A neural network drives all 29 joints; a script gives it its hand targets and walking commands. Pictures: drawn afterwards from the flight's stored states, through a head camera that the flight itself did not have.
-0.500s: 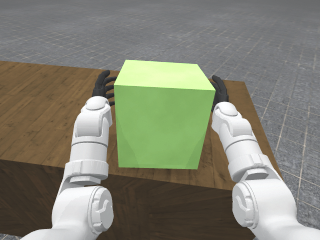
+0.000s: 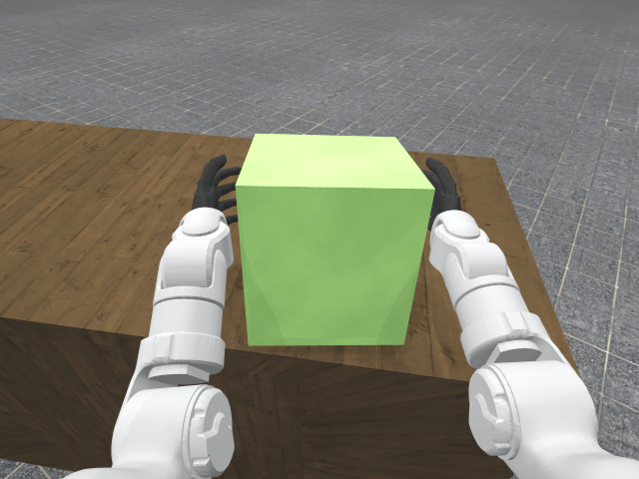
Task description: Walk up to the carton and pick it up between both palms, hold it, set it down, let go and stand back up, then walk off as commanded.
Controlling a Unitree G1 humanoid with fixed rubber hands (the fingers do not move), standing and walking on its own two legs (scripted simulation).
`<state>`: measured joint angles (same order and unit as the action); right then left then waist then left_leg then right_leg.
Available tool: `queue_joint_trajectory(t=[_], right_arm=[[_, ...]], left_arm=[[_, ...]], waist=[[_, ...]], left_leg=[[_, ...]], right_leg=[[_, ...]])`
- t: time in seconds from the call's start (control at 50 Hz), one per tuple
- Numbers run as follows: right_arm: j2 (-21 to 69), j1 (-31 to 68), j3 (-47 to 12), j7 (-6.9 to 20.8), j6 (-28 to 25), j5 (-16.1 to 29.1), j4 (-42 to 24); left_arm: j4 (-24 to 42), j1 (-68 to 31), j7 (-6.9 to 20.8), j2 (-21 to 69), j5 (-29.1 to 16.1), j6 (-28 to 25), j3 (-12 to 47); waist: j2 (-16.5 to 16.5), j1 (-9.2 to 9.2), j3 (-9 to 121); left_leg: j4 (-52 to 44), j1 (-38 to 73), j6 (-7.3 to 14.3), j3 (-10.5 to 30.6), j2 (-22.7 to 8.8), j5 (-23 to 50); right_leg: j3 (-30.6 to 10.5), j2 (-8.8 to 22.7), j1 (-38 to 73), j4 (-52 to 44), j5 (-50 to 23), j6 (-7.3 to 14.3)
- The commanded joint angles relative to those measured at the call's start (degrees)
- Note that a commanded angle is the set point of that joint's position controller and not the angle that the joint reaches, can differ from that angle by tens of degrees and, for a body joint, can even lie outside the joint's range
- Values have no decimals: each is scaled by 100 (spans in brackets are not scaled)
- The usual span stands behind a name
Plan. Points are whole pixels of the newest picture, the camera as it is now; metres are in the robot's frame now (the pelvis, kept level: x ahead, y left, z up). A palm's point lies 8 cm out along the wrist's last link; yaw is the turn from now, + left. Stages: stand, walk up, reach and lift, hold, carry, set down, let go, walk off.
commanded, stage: set down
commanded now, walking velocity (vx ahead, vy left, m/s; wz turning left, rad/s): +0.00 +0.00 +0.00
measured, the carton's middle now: (326, 234) +0.42 +0.00 +0.13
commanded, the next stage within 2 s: none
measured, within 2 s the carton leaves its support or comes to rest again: rests again in 1.94 s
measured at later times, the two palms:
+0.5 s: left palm (205, 226) +0.38 +0.15 +0.17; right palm (436, 219) +0.41 -0.15 +0.17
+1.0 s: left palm (203, 231) +0.38 +0.15 +0.16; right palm (437, 225) +0.40 -0.15 +0.16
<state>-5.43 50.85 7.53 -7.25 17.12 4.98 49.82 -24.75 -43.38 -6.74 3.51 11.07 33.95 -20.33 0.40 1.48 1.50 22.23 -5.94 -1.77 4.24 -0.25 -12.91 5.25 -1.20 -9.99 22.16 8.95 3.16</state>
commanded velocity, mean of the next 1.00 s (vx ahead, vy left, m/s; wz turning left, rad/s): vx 0.00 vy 0.00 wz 0.00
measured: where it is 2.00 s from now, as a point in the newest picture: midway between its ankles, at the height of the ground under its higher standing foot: outside the picture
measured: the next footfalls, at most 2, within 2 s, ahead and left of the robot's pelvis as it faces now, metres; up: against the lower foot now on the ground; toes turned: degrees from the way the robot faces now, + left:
none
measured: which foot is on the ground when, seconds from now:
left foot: down 0.00-1.00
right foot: down 0.00-1.00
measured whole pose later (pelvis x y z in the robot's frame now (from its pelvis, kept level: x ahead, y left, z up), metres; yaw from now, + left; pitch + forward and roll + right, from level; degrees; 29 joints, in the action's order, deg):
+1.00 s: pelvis +0.00 +0.00 +0.00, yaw +0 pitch -3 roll +0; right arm -1.7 48.7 19.9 0.5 5.8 -7.1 52.3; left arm -27.5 -40.1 -2.6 4.1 11.1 23.2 -22.0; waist 0.0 0.2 0.7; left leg 22.1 -5.9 -1.8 4.2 -0.3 -12.9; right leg 5.3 -1.2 -10.0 22.2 9.0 3.1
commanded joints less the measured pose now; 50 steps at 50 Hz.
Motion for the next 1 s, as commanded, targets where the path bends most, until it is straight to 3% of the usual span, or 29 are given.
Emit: queue_joint_trajectory(t=[0.0,0.02,0.04,0.08,0.1,0.12,0.14,0.16,0.2,0.24,0.26,0.28,0.32,0.34,0.46,0.5,0.52,0.58,0.6,0.66,0.74,0.78,0.82,0.88,0.9,0.92,0.94,0.96,0.98], right_arm=[[3407,5089,-1157,1062,-664,335,-2006],[3121,4863,-987,1080,-596,234,-1559],[3237,4961,-856,1094,-638,141,-1571],[3271,5049,-965,1090,-699,242,-1761],[3136,4814,-836,1103,-606,131,-1393],[3286,4968,-1000,1113,-682,188,-1703],[3337,4633,-930,1080,-666,147,-1583],[3401,4594,-1082,1080,-693,233,-1735],[3185,4724,-1026,1120,-739,246,-1854],[2932,4326,-425,1177,-662,-65,-880],[3147,4348,-720,1158,-715,-40,-1213],[3207,4528,-954,1172,-828,71,-1634],[3009,4437,-744,1165,-799,6,-1383],[3131,4390,-709,1179,-795,-106,-1160],[2963,3936,-275,1277,-905,-449,-741],[2955,3643,-130,1319,-857,-553,-353],[2803,3945,-152,1341,-935,-568,-794],[3039,3687,-104,1359,-1038,-697,-500],[3045,3626,-87,1375,-1004,-739,-393],[2787,3411,54,1395,-1036,-919,-618],[2701,3187,11,1397,-1124,-1006,-600],[2620,3069,461,1444,-1158,-1178,-401],[2768,2879,248,1493,-1175,-1257,-240],[2633,2665,635,1478,-1252,-1493,-90],[2658,2731,440,1540,-1297,-1336,-321],[2614,2832,551,1531,-1289,-1451,-332],[2735,2506,545,1573,-1241,-1542,-61],[2673,2448,327,1577,-1271,-1363,-346],[2528,2406,511,1556,-1190,-1457,-234]], left_arm=[[830,-4566,746,2914,-484,-467,2235],[594,-4487,753,2812,-382,-446,2137],[514,-4676,769,2792,-478,-535,2097],[744,-4662,741,2835,-417,-532,2102],[97,-4171,813,2618,-260,-411,1747],[207,-4113,810,2798,-299,-464,1841],[655,-4279,793,2850,-301,-528,2076],[874,-4354,775,2856,-483,-526,2139],[926,-4281,759,2940,-407,-561,2228],[376,-4288,814,2845,-227,-578,1995],[642,-4167,807,2843,-240,-584,2080],[778,-4089,812,3020,-287,-606,2192],[605,-4002,809,2923,-334,-600,2238],[497,-4127,799,2887,-303,-709,2087],[65,-3775,889,2692,-100,-783,1813],[22,-3777,899,2572,32,-816,1623],[-227,-3641,911,2554,7,-763,1490],[-226,-3717,897,2530,38,-942,1566],[-528,-3363,929,2461,206,-916,1263],[-580,-3107,1050,2320,232,-882,1097],[-298,-3037,995,2340,234,-1001,1334],[-466,-3004,991,2366,287,-1009,1271],[-360,-2963,1000,2272,350,-1093,1163],[-592,-2895,1053,2145,502,-1151,1102],[-348,-2832,1024,2318,411,-1146,1095],[-626,-2691,1035,2230,479,-1101,1047],[-712,-2514,1045,2229,526,-1079,830],[-575,-2167,1081,2213,520,-1006,865],[-629,-2144,1107,2059,570,-996,765]], waist=[[-210,-304,3201],[-27,-154,2910],[-271,-210,2946],[-202,-319,3157],[-374,-352,2434],[-225,-434,2761],[-274,-229,2875],[-326,-238,3215],[-73,-219,3387],[83,2,2453],[-101,-173,2701],[68,-246,3112],[79,-42,2929],[18,-150,2956],[-122,-83,2375],[-125,-116,2038],[-183,-227,2038],[-144,-168,2213],[-264,-402,1676],[-439,-312,1571],[-198,-148,1631],[-73,12,1430],[-184,-265,1527],[-121,-53,1278],[75,-203,1580],[-141,-124,1264],[-244,-305,902],[-153,-366,1142],[-354,-246,1090]], left_leg=[[-418,-395,48,-336,193,1102],[-435,-344,-21,-263,209,987],[-539,-470,69,-310,184,770],[-506,-432,35,-365,164,930],[-633,-776,105,-420,201,536],[-626,-872,94,-394,230,641],[-605,-579,91,-346,175,810],[-522,-512,62,-361,187,1148],[-425,-177,-65,-313,157,1354],[-530,-211,-73,-276,97,975],[-487,-167,-59,-311,89,1175],[-363,-102,-93,-313,154,1424],[-424,-197,-125,-305,117,1319],[-454,-337,-47,-372,162,1110],[-686,-566,-14,-397,112,579],[-747,-595,-29,-436,97,440],[-704,-732,10,-416,87,494],[-742,-801,7,-517,167,361],[-867,-1042,47,-551,152,138],[-975,-935,85,-549,120,143],[-845,-946,-10,-493,161,444],[-925,-823,-13,-519,116,-21],[-926,-855,27,-582,124,201],[-950,-970,17,-591,133,63],[-923,-844,-31,-597,152,207],[-1018,-887,4,-571,103,-155],[-1084,-954,52,-612,81,-77],[-1023,-889,34,-595,96,232],[-970,-999,60,-678,152,106]], right_leg=[[-257,-29,2309,-237,-1489,-525],[-188,-73,2186,-276,-1316,-510],[-245,-19,2207,-280,-1180,-530],[-253,-25,2281,-256,-1291,-513],[-265,10,2334,-312,-1061,-585],[-323,60,2522,-306,-1180,-567],[-232,-14,2499,-266,-1329,-525],[-283,-3,2622,-159,-1894,-564],[-216,-80,2400,-185,-1719,-521],[-106,-91,1806,-359,-999,-427],[-99,-87,1959,-286,-1285,-447],[-153,-122,2142,-280,-1536,-416],[-91,-81,2126,-264,-1480,-460],[-174,-27,2035,-328,-1351,-444],[-103,-18,2103,-407,-980,-424],[-98,-2,2100,-391,-753,-429],[-108,19,2147,-339,-970,-464],[-113,61,2114,-368,-865,-454],[-188,92,2236,-410,-658,-500],[-98,131,2399,-398,-729,-583],[-51,91,2453,-266,-1279,-557],[4,53,2008,-457,-449,-534],[-32,93,2159,-391,-643,-504],[-10,124,2092,-364,-674,-544],[-29,96,2111,-381,-617,-511],[15,135,2035,-464,-247,-532],[24,147,1959,-473,-184,-560],[0,178,2250,-452,-763,-561],[-29,165,2351,-426,-867,-614]])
